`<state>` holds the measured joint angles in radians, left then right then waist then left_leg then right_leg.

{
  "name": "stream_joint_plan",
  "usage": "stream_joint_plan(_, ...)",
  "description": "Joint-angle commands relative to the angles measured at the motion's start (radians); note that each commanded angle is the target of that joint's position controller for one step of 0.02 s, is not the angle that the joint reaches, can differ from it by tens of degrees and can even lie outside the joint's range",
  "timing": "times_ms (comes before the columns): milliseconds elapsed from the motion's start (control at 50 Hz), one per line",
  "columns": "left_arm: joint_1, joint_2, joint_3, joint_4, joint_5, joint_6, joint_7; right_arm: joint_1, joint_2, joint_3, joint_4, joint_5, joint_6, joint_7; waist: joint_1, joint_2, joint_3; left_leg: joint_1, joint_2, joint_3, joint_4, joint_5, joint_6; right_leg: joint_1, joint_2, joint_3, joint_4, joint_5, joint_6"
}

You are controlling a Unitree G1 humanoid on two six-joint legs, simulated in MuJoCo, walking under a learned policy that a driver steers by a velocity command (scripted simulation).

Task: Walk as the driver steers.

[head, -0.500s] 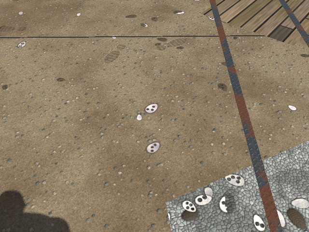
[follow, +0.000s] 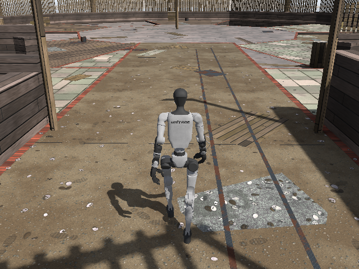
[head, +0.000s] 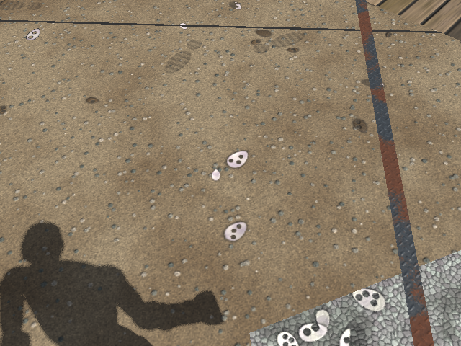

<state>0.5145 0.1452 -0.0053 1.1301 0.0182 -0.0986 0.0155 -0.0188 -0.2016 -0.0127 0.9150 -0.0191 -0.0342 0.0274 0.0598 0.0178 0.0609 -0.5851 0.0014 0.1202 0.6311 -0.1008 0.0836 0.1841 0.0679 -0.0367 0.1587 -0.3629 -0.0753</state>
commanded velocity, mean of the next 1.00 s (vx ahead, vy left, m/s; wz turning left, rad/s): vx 0.40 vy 0.00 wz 0.00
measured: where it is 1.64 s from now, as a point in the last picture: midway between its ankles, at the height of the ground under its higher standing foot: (260, 312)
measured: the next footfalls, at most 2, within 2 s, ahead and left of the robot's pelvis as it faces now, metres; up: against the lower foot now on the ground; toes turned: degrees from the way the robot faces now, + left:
left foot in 0.06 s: +0.21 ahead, +0.07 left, +0.00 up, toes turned +4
right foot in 0.60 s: +0.53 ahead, -0.09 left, +0.00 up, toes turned -4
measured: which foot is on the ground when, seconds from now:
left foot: up 0.00-0.04, down 0.06-0.62, up 0.64-1.00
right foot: down 0.00-0.08, up 0.10-0.58, down 0.60-1.00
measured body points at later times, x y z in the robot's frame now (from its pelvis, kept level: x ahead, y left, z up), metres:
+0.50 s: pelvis +0.29 +0.01 +0.01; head +0.32 +0.01 +0.46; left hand +0.47 +0.22 -0.12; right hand +0.19 -0.22 -0.13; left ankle +0.17 +0.07 -0.73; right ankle +0.46 -0.12 -0.69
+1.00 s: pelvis +0.51 -0.02 +0.01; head +0.54 -0.03 +0.46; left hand +0.48 +0.20 -0.14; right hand +0.60 -0.25 -0.14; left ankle +0.60 +0.09 -0.70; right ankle +0.49 -0.09 -0.73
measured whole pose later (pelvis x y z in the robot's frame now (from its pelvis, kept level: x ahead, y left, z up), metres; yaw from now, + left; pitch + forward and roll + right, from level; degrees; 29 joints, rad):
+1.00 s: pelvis +0.51 -0.02 +0.01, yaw +1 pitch -1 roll -1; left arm 0.35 0.15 0.01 1.08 0.02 -0.07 0.01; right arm 0.16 -0.17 -0.02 1.00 -0.02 -0.02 -0.02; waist 0.03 0.03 0.07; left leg -0.45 0.03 0.02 0.67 -0.18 0.03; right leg -0.10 0.07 -0.11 0.34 -0.23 -0.09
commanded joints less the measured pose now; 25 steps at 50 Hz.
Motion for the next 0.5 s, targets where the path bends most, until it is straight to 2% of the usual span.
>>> stream_joint_plan(20, -0.004, 0.180, 0.032, -0.025, 0.002, -0.008, 0.011, 0.139, -0.107, -0.032, -0.011, 0.003, -0.020, -0.020, -0.129, -0.130, -0.036, 0.258, -0.079, 0.020, -0.050, -0.036, 0.060, -0.087, -0.264, 0.045, 0.252, 1.203, -0.058)
stream_joint_plan(40, -0.028, 0.191, 0.035, -0.031, -0.001, -0.002, 0.010, 0.293, -0.127, -0.047, 0.040, 0.003, -0.028, -0.027, -0.193, -0.122, -0.111, 0.417, -0.084, 0.009, -0.115, -0.011, 0.081, -0.111, -0.255, 0.036, 0.428, 1.171, -0.051)
stream_joint_plan(60, -0.039, 0.184, 0.033, -0.044, -0.006, -0.001, 0.005, 0.438, -0.168, -0.066, 0.079, -0.014, -0.034, -0.038, -0.251, -0.088, -0.186, 0.635, 0.011, -0.089, -0.152, -0.062, 0.114, -0.260, -0.222, 0.021, 0.658, 0.935, -0.045)
stream_joint_plan(80, 0.021, 0.091, 0.017, -0.071, -0.017, 0.002, -0.005, 0.538, -0.261, -0.089, 0.088, -0.037, -0.035, -0.042, -0.218, 0.090, -0.301, 0.858, 0.299, -0.483, -0.184, -0.201, 0.199, -0.520, -0.097, -0.030, 1.029, 0.287, -0.024)
stream_joint_plan(100, 0.067, 0.114, 0.034, -0.063, -0.021, 0.007, -0.014, 0.482, -0.251, -0.092, 0.086, -0.011, -0.022, -0.027, -0.173, 0.141, -0.338, 0.897, 0.406, -0.875, -0.356, -0.307, 0.308, -0.746, 0.024, 0.068, 1.260, -0.143, -0.022)
stream_joint_plan(120, -0.038, 0.156, 0.045, -0.094, -0.004, 0.011, -0.011, 0.350, -0.201, -0.081, 0.066, 0.013, -0.023, -0.022, -0.126, 0.048, -0.157, 0.744, 0.364, -0.733, -0.404, -0.419, 0.267, -0.830, -0.064, 0.105, 1.254, -0.043, -0.039)
stream_joint_plan(140, -0.116, 0.156, 0.048, -0.118, 0.002, 0.005, -0.017, 0.275, -0.128, -0.063, 0.050, 0.016, -0.032, -0.017, -0.109, 0.000, -0.052, 0.588, 0.327, -0.607, -0.448, -0.367, 0.238, -0.818, -0.100, 0.096, 1.198, 0.038, -0.040)
stream_joint_plan(160, -0.135, 0.134, 0.048, -0.120, 0.002, 0.008, -0.019, 0.250, -0.085, -0.051, 0.056, 0.008, -0.042, -0.017, -0.072, -0.035, 0.005, 0.478, 0.284, -0.510, -0.476, -0.253, 0.203, -0.767, -0.130, 0.095, 1.135, 0.073, -0.037)
stream_joint_plan(180, -0.129, 0.119, 0.048, -0.120, 0.015, 0.019, -0.023, 0.263, -0.057, -0.039, 0.072, 0.006, -0.053, -0.022, -0.042, -0.032, 0.016, 0.405, 0.247, -0.431, -0.484, -0.142, 0.177, -0.708, -0.149, 0.097, 1.085, 0.081, -0.025)
stream_joint_plan(200, -0.107, 0.091, 0.044, -0.114, 0.020, 0.033, -0.029, 0.281, -0.046, -0.033, 0.087, 0.004, -0.062, -0.025, -0.022, -0.018, 0.009, 0.371, 0.222, -0.369, -0.492, -0.075, 0.160, -0.666, -0.158, 0.093, 1.047, 0.085, -0.012)
stream_joint_plan(220, -0.108, 0.082, 0.044, -0.118, 0.022, 0.042, -0.033, 0.314, -0.054, -0.033, 0.101, 0.005, -0.071, -0.027, -0.017, -0.008, 0.008, 0.363, 0.209, -0.334, -0.495, -0.002, 0.159, -0.661, -0.158, 0.079, 1.023, 0.090, -0.002)
stream_joint_plan(260, -0.170, 0.090, 0.047, -0.147, 0.023, 0.056, -0.038, 0.360, -0.088, -0.037, 0.117, 0.006, -0.081, -0.029, -0.013, 0.006, 0.024, 0.370, 0.189, -0.273, -0.513, 0.064, 0.155, -0.719, -0.172, 0.052, 0.960, 0.136, 0.016)
stream_joint_plan(320, -0.326, 0.108, 0.049, -0.206, 0.018, 0.062, -0.044, 0.421, -0.098, -0.034, 0.125, 0.009, -0.078, -0.028, -0.046, 0.013, 0.051, 0.419, 0.161, -0.219, -0.533, 0.151, 0.133, -0.821, -0.186, 0.013, 0.818, 0.253, 0.041)
stream_joint_plan(380, -0.451, 0.093, 0.039, -0.250, 0.006, 0.057, -0.047, 0.478, -0.090, -0.026, 0.135, 0.010, -0.076, -0.029, -0.083, 0.026, 0.051, 0.470, 0.135, -0.169, -0.517, 0.277, 0.098, -0.811, -0.162, -0.027, 0.633, 0.348, 0.052)
stream_joint_plan(460, -0.564, 0.093, 0.033, -0.290, 0.001, 0.053, -0.045, 0.557, -0.096, -0.024, 0.158, 0.004, -0.072, -0.039, -0.124, 0.046, 0.046, 0.614, 0.161, -0.161, -0.481, 0.386, 0.093, -0.813, -0.123, -0.057, 0.486, 0.373, 0.034)
stream_joint_plan(500, -0.591, 0.103, 0.035, -0.308, 0.002, 0.046, -0.043, 0.569, -0.103, -0.025, 0.167, -0.005, -0.067, -0.045, -0.124, 0.050, 0.048, 0.693, 0.190, -0.163, -0.443, 0.462, 0.105, -0.818, -0.110, -0.057, 0.444, 0.325, 0.012)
